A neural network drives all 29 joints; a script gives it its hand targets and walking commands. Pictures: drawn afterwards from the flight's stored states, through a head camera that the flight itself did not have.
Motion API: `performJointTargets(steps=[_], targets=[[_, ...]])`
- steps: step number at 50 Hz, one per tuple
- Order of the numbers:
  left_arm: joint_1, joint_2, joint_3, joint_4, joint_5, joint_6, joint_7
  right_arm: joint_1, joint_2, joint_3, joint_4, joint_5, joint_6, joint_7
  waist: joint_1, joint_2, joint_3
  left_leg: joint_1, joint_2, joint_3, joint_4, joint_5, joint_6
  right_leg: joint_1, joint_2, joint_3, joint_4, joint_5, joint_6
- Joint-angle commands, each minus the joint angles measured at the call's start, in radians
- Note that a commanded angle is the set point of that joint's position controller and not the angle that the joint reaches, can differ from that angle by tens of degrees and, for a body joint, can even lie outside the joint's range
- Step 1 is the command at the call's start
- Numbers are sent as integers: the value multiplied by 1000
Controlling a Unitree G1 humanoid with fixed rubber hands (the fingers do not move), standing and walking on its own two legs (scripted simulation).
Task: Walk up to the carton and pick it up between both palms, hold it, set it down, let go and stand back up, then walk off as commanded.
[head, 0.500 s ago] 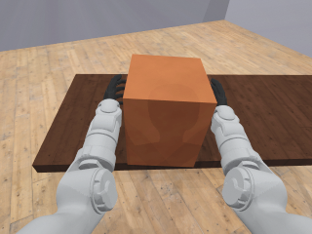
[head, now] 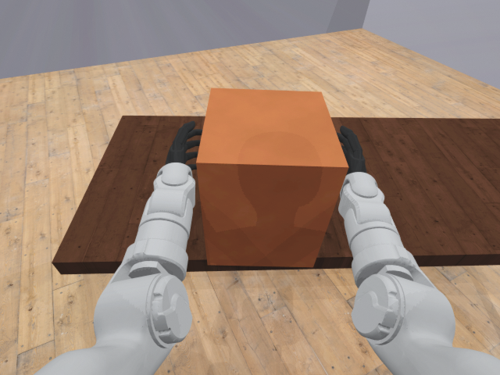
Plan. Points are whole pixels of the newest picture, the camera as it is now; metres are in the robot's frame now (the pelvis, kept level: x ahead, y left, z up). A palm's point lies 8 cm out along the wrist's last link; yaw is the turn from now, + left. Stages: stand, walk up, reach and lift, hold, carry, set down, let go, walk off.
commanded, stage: set down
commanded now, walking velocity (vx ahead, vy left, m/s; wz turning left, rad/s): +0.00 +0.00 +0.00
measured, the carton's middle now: (263, 180) +0.44 -0.01 +0.10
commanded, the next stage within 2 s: none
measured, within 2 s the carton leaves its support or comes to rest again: neither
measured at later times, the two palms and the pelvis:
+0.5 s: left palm (178, 167) +0.42 +0.13 +0.14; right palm (351, 174) +0.41 -0.16 +0.14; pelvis +0.00 +0.00 +0.00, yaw +0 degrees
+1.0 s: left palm (176, 178) +0.42 +0.14 +0.12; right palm (346, 182) +0.42 -0.16 +0.11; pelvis +0.00 +0.00 +0.00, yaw +0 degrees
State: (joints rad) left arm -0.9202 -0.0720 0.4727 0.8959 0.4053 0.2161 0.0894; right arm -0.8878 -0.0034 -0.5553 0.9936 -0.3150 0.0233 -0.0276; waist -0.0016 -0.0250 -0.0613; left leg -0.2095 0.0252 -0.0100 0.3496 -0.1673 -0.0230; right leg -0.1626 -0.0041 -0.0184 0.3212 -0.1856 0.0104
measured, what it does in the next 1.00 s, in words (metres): stands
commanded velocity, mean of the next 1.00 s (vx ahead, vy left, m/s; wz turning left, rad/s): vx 0.00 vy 0.00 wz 0.00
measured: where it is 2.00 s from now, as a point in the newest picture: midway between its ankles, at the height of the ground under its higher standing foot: outside the picture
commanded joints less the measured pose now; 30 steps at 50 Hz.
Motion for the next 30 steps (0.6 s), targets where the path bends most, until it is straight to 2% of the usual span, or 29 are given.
performJointTargets(steps=[1, 2, 3, 4, 5, 6, 8, 10, 11, 12, 13, 14, 15, 16, 17, 18, 19, 20, 21, 22, 24, 25, 26, 27, 28, 29, 30], targets=[[-471, -425, -115, -70, -1, -57, -126, -586, 442, 142, -102, -69, -93, 159, -35, 8, -354, 297, -22, 119, -33, 283, -38, 64, 58, -109, -33, 273, 60], [-465, -420, -109, -66, 3, -59, -131, -581, 445, 145, -124, -70, -97, 157, -22, -2, -356, 295, -23, 128, -32, 285, -33, 71, 53, -106, -30, 289, 66], [-459, -413, -115, -65, 6, -58, -132, -571, 448, 152, -111, -72, -93, 156, -28, 0, -344, 286, -26, 126, -35, 272, -29, 78, 50, -101, -33, 295, 66], [-457, -416, -99, -65, 15, -58, -133, -588, 455, 154, -115, -64, -95, 160, -8, 7, -335, 281, -27, 131, -38, 263, -29, 89, 51, -102, -32, 281, 65], [-454, -402, -81, -44, 27, -52, -138, -547, 456, 135, -85, -76, -82, 159, -23, 9, -282, 256, -30, 129, -50, 225, -25, 84, 46, -98, -33, 255, 65], [-437, -422, -74, -46, 29, -51, -144, -549, 464, 138, -95, -88, -82, 161, -15, -8, -290, 250, -32, 129, -57, 212, -20, 104, 41, -92, -36, 267, 63], [-437, -418, -77, -66, 29, -47, -146, -540, 446, 124, -94, -88, -77, 161, -36, -17, -284, 271, -30, 134, -64, 195, -18, 84, 51, -108, -40, 228, 71], [-412, -425, -88, -77, 26, -55, -146, -518, 458, 129, -101, -90, -83, 165, -30, -16, -312, 273, -25, 127, -58, 222, -20, 74, 48, -105, -38, 266, 66], [-425, -428, -80, -77, 37, -52, -145, -534, 467, 128, -111, -92, -81, 164, -13, 4, -293, 271, -26, 128, -53, 226, -22, 68, 46, -102, -37, 249, 64], [-428, -430, -84, -75, 35, -51, -152, -515, 459, 113, -90, -98, -76, 165, -37, 3, -272, 269, -30, 132, -55, 212, -24, 70, 47, -105, -38, 227, 65], [-405, -411, -78, -64, 41, -43, -152, -503, 451, 117, -92, -96, -74, 169, -31, 10, -260, 271, -28, 132, -57, 207, -22, 66, 49, -106, -38, 219, 62], [-424, -399, -78, -66, 41, -44, -149, -503, 420, 89, -76, -110, -67, 167, -42, 11, -262, 270, -25, 133, -63, 199, -21, 63, 53, -106, -46, 197, 56], [-414, -405, -62, -74, 47, -47, -149, -507, 427, 98, -105, -116, -72, 170, -33, -11, -266, 269, -27, 133, -62, 190, -18, 61, 53, -108, -41, 200, 60], [-395, -382, -50, -61, 53, -48, -145, -505, 405, 94, -112, -115, -74, 169, -24, 4, -275, 270, -31, 135, -59, 198, -18, 67, 47, -100, -37, 218, 60], [-393, -421, -65, -80, 50, -47, -149, -490, 439, 100, -109, -119, -70, 169, -35, -6, -265, 271, -30, 133, -59, 202, -16, 70, 47, -101, -38, 225, 62], [-395, -375, -46, -73, 56, -46, -151, -478, 414, 100, -93, -121, -62, 169, -19, -3, -243, 259, -34, 141, -64, 190, -11, 78, 41, -95, -38, 230, 66], [-376, -381, -49, -63, 60, -41, -151, -469, 424, 105, -98, -123, -62, 168, -26, -16, -240, 260, -36, 136, -61, 198, -6, 80, 46, -98, -36, 242, 68], [-387, -398, -42, -70, 68, -42, -153, -468, 435, 90, -113, -133, -62, 167, -37, -5, -223, 258, -40, 134, -65, 194, -11, 81, 46, -100, -38, 230, 72], [-393, -406, -45, -86, 69, -48, -154, -473, 438, 75, -129, -146, -66, 166, -34, -8, -249, 266, -38, 134, -61, 211, -11, 70, 49, -103, -37, 235, 68], [-392, -368, -42, -71, 55, -43, -149, -474, 386, 72, -119, -128, -62, 165, -42, -16, -242, 273, -37, 137, -61, 183, -11, 62, 51, -101, -40, 216, 65], [-381, -338, -24, -88, 71, -43, -145, -435, 365, 57, -98, -146, -47, 162, -46, -20, -209, 278, -39, 139, -69, 177, -5, 55, 46, -104, -40, 203, 71], [-378, -346, -23, -94, 63, -49, -140, -436, 368, 58, -114, -153, -50, 159, -36, -28, -209, 284, -36, 134, -66, 174, -1, 45, 48, -101, -43, 193, 65], [-371, -278, -16, -86, 68, -46, -133, -427, 305, 46, -112, -147, -45, 153, -43, -29, -217, 279, -38, 133, -65, 172, -1, 55, 45, -101, -36, 209, 69], [-367, -273, -22, -83, 60, -44, -130, -431, 295, 51, -120, -144, -42, 148, -40, -20, -210, 279, -41, 137, -62, 180, 0, 43, 45, -97, -37, 203, 65], [-369, -223, -28, -95, 46, -50, -116, -415, 245, 55, -116, -125, -46, 137, -34, 3, -227, 287, -38, 137, -50, 195, -8, 39, 43, -92, -32, 208, 65], [-358, -130, -41, -100, 25, -52, -95, -412, 139, 70, -112, -84, -55, 122, -39, 18, -272, 295, -39, 138, -41, 223, -18, 50, 52, -97, -26, 229, 61], [-365, -93, -68, -113, 7, -57, -73, -409, 103, 73, -92, -63, -50, 107, -47, 23, -253, 290, -38, 138, -38, 218, -23, 31, 54, -99, -33, 206, 58]])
